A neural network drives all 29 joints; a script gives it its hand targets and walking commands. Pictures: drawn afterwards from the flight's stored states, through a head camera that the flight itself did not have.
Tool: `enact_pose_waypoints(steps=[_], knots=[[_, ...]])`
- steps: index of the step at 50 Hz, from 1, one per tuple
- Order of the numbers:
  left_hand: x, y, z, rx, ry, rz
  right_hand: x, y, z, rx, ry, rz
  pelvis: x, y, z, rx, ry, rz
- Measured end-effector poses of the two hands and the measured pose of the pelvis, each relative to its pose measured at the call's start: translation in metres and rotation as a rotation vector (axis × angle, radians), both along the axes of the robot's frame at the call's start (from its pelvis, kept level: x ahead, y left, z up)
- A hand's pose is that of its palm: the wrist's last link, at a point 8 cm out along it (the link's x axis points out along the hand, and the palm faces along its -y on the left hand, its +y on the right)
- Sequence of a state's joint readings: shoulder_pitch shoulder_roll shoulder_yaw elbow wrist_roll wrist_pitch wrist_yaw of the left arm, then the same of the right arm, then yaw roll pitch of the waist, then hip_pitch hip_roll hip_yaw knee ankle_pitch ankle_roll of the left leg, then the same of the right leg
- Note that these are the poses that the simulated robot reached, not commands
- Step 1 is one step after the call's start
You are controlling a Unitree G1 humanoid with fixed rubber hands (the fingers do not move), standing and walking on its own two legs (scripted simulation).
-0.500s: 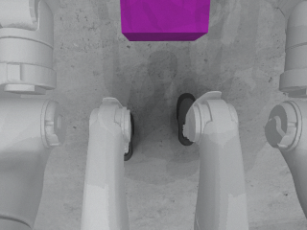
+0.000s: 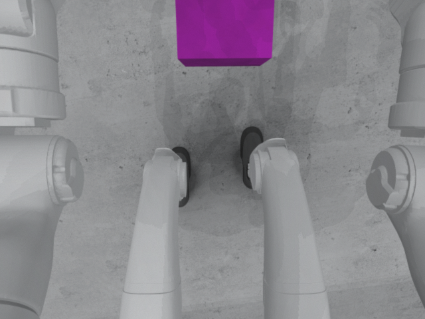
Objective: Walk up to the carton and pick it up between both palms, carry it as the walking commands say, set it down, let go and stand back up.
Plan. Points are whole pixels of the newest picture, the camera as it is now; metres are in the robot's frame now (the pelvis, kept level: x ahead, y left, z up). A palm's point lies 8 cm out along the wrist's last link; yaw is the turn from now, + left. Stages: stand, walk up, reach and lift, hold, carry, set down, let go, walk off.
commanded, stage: set down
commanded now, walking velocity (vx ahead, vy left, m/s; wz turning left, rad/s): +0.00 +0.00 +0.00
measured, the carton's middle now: (223, 28) +0.58 -0.04 -0.50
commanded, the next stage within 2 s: let go in 0.16 s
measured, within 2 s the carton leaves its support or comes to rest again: neither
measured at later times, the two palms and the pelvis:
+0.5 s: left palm out of the picture +0.48 +0.20 -0.02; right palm out of the picture +0.43 -0.26 -0.04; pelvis +0.02 -0.01 +0.08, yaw +0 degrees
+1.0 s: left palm out of the picture +0.31 +0.23 +0.10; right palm out of the picture +0.28 -0.26 +0.09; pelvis +0.07 -0.01 +0.16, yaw -1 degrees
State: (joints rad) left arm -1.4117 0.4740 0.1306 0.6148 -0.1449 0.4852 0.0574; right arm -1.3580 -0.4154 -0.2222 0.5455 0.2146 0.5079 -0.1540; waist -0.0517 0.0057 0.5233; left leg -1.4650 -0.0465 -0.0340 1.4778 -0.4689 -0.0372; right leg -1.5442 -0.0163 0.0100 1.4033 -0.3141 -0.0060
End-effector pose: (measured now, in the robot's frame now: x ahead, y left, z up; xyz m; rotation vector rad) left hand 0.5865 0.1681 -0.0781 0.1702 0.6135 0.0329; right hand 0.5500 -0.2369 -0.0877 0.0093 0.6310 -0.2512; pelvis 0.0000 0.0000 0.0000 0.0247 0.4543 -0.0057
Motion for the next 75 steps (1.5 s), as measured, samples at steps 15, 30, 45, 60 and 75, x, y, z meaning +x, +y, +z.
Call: enact_pose_waypoints(steps=[15,30,45,60,75], knots=[[-0.016,0.006,0.020,0.002,0.080,-0.009,-0.022,-0.012,0.015,0.014,0.075,0.016,0.004,-0.005,0.045,0.008,-0.011,-0.002],[-0.155,0.031,0.083,0.062,0.154,-0.007,-0.163,-0.033,0.080,-0.051,0.196,0.174,0.019,-0.010,0.095,0.012,-0.205,-0.010],[-0.243,0.055,0.168,0.032,0.148,0.067,-0.247,-0.033,0.168,-0.032,0.145,0.148,0.060,-0.013,0.143,0.009,-0.343,-0.019],[-0.304,0.071,0.197,0.023,0.162,0.114,-0.290,-0.025,0.188,-0.036,0.208,0.140,0.107,-0.008,0.175,-0.010,-0.498,-0.028],[-0.285,0.077,0.201,0.009,0.167,0.109,-0.264,-0.018,0.196,-0.050,0.194,0.154,0.129,-0.003,0.180,-0.019,-0.518,-0.027]])
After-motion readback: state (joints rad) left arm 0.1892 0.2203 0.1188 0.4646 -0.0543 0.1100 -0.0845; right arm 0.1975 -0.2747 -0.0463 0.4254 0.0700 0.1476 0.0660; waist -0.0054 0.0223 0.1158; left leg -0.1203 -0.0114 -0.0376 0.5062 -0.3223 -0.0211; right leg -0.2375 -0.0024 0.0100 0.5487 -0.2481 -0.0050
